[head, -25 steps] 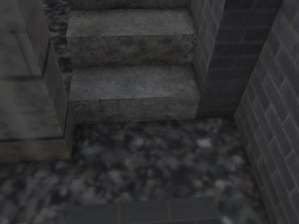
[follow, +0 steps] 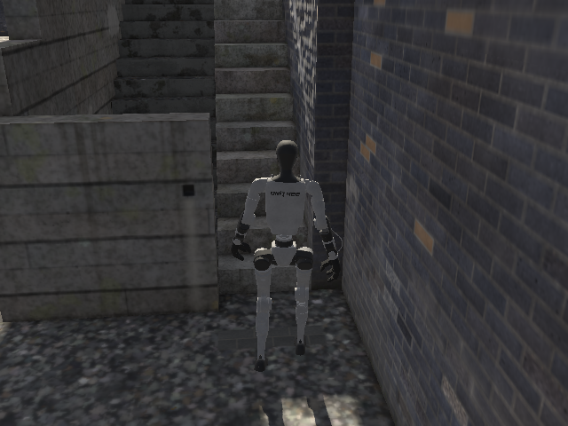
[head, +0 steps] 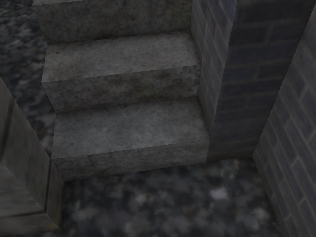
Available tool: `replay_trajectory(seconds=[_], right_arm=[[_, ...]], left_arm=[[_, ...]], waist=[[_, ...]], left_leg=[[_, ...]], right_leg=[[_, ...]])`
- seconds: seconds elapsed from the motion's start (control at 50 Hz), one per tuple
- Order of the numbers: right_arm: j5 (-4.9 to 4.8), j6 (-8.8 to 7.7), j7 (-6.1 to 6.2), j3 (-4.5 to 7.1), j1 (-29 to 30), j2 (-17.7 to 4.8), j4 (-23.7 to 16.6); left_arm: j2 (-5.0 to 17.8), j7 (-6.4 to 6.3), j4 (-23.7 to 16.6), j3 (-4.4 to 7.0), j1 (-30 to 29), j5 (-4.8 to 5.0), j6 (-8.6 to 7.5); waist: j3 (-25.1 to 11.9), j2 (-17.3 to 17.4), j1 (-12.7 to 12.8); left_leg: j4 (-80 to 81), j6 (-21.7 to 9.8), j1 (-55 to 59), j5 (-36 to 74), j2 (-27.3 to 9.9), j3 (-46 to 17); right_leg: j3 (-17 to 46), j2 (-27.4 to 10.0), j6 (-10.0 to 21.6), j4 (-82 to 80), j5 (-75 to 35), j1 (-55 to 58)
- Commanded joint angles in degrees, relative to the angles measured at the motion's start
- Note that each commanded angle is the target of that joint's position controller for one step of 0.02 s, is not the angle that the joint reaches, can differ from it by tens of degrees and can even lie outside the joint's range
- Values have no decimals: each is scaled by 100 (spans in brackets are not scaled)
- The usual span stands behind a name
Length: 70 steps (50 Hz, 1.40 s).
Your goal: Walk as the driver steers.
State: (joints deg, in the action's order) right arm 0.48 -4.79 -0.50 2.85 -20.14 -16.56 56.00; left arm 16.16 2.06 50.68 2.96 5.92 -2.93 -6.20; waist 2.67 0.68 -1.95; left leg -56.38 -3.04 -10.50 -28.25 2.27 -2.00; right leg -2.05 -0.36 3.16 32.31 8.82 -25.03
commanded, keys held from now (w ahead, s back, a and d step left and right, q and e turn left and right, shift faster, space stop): w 0.62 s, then no key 0.38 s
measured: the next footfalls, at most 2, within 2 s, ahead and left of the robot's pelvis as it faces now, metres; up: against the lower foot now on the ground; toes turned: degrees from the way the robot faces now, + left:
left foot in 0.44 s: +0.38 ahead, +0.15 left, +0.00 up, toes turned -1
right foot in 0.82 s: +0.53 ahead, -0.03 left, +0.00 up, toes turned +5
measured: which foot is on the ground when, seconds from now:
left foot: up 0.00-0.42, down 0.44-1.00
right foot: down 0.00-0.46, up 0.48-0.80, down 0.82-1.00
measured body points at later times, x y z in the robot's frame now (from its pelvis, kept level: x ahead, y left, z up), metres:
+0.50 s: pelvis +0.26 +0.05 +0.00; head +0.30 +0.06 +0.45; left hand +0.23 +0.30 -0.14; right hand +0.45 -0.19 -0.10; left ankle +0.34 +0.14 -0.73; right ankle +0.11 -0.09 -0.68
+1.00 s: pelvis +0.42 +0.07 +0.02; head +0.42 +0.06 +0.46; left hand +0.50 +0.29 -0.12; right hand +0.48 -0.17 -0.14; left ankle +0.34 +0.15 -0.73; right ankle +0.48 -0.02 -0.73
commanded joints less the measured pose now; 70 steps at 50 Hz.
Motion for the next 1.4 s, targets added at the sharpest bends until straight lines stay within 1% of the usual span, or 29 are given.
replay_trajectory(seconds=[0.02,0.08,0.14,0.24,0.36,0.4,0.42,0.44,0.46,0.48,0.5,0.52,0.56,0.58,0.62,0.68,0.72,0.78,0.82,0.84,0.86,0.88,0.9,0.94,1.0,1.18,1.2,1.26,1.4], right_arm=[[79,-272,-52,23,91,-392,-365],[306,-22,-85,-73,130,-178,-318],[249,38,-142,-149,626,-7,-529],[155,65,-221,-204,1679,-8,-877],[239,1,-238,-203,2157,-114,-926],[292,-45,-122,-186,1930,-146,-852],[260,-103,-63,-130,1469,-217,-714],[300,-172,-1,-36,560,-486,-409],[402,-187,57,148,-306,-1134,-312],[184,-69,65,327,-722,-1413,-159],[115,-46,41,292,-150,-1285,-266],[155,-51,65,186,253,-773,-379],[159,-114,132,1,702,-339,-417],[210,-116,126,-15,801,-366,-420],[95,-168,141,1,648,-502,-285],[82,-119,189,-38,803,-481,-236],[39,-133,117,1,718,-613,-134],[-17,-83,111,-35,890,-498,-77],[-88,-58,126,-107,1005,-336,-77],[-152,-36,158,-199,911,-155,-70],[-142,122,212,-289,-233,317,218],[4,275,317,-292,-472,182,483],[99,340,350,-277,-313,-27,512],[49,363,319,-186,479,-471,457],[2,361,265,-232,747,-375,424],[-49,371,303,-320,884,-197,757],[-131,522,185,-115,1217,-719,644],[-43,660,163,-98,1045,-508,589],[-50,723,197,-63,1093,-480,520]], left_arm=[[863,-124,175,272,1064,21,43],[719,-239,381,156,912,109,-41],[717,-204,618,134,1263,284,-181],[619,-145,800,97,1714,387,-288],[739,-249,882,128,1919,377,-186],[523,-293,894,62,1916,336,-117],[644,-279,840,85,1702,294,-44],[423,-270,775,3,1729,262,15],[-89,-232,553,-187,2045,370,-5],[-4,-262,526,-191,1957,390,-24],[331,-303,451,-79,1582,274,5],[313,-273,392,-85,1282,270,2],[225,-257,404,-98,1179,272,107],[69,-254,475,-137,1260,222,188],[-119,-240,408,-194,1201,127,264],[-200,-138,353,-246,772,151,281],[-200,-221,310,-301,536,178,275],[-187,-303,438,-325,761,226,233],[-103,-357,542,-316,1045,119,164],[-36,-483,592,-342,1321,26,117],[102,-548,575,-389,1055,79,154],[-84,-567,541,-439,718,197,226],[-168,-544,451,-459,396,247,255],[-156,-498,363,-474,256,241,256],[-99,-476,585,-457,541,320,170],[-183,-507,828,-434,812,292,104],[443,-408,563,-247,74,1,38],[124,-368,726,-278,424,64,31],[164,-414,772,-274,277,72,107]], waist=[[-494,-523,448],[-420,-302,116],[-150,-509,178],[225,-694,346],[241,-650,342],[139,-622,218],[-200,-593,55],[-838,-221,-233],[-1576,896,-414],[-1740,1728,-568],[-1118,874,-221],[-784,453,-145],[-289,299,273],[-355,402,343],[-409,474,451],[-312,610,446],[-433,625,334],[-650,503,483],[-751,274,602],[-855,-41,658],[-899,-1064,-63],[-741,-1059,-156],[-504,-817,-227],[-164,-557,87],[-358,-512,94],[-295,42,146],[73,308,155],[-658,181,184],[-634,-89,236]], left_leg=[[-1471,-276,-2590,784,-430,-546],[-707,-107,-1668,1069,-590,-96],[169,26,-1940,1356,-715,188],[1513,191,-2243,2373,-682,437],[2773,28,-1433,2538,-473,462],[2975,-100,-1034,2221,-381,482],[3286,-194,-518,2260,-190,610],[3239,-365,722,2261,-321,432],[3190,-941,2561,2104,-1749,-1308],[4025,-1531,2802,2120,-2488,-3000],[3977,-1439,2268,2564,-2388,-2657],[3945,-1327,1762,2981,-2169,-2102],[4296,-977,690,4216,-1813,-1192],[4254,-941,500,4833,-1715,-877],[4357,-975,351,5215,-1489,-486],[4166,-761,153,6386,-1140,110],[4008,-765,253,6541,-1164,104],[3528,-584,223,6208,-1135,26],[3003,-252,0,5337,-823,-14],[2637,-57,-229,3394,-606,-28],[2600,39,110,818,-240,-112],[2883,24,328,245,-344,-183],[3543,26,539,657,-389,-231],[3981,28,605,1591,-452,-373],[4071,-83,579,2052,-673,-393],[4148,-184,854,3269,-869,-370],[4009,-140,388,4146,-652,-320],[3866,-160,763,4826,-730,-291],[3930,-188,535,4060,-683,-339]], right_leg=[[2444,-1763,1068,-1811,311,2439],[1689,-1505,984,-2242,-891,1712],[1266,-1461,1037,-2592,-856,1783],[835,-1242,753,-2905,-386,2101],[511,-1358,532,-2442,-1342,2426],[464,-1425,558,-1843,-2034,2539],[149,-1051,471,-945,-2904,2617],[37,-804,298,187,-2797,2123],[-284,-364,29,2011,-1101,337],[-259,362,40,3647,1935,-857],[277,-93,206,4179,1846,-1309],[438,-288,273,4129,1443,-1271],[396,-477,182,3306,1187,-618],[281,-370,140,3215,1177,-283],[24,-245,47,2607,845,-2],[-160,-23,-62,1088,232,488],[-240,74,-79,477,-145,717],[-156,134,25,-275,-847,1407],[74,-50,98,-1146,-1627,2190],[903,-916,141,-1317,-3228,2691],[1647,-1777,864,-1254,-4758,2330],[1784,-1863,1060,-1373,-4004,1934],[1590,-1504,702,-1545,-2707,1551],[1103,-703,-27,-1787,-714,1394],[917,-439,-93,-1527,-1146,1855],[878,-467,-71,-1302,-1284,1638],[695,-207,-25,-996,-1387,1302],[606,-238,10,-833,-1449,1374],[680,-302,9,-818,-1098,1282]])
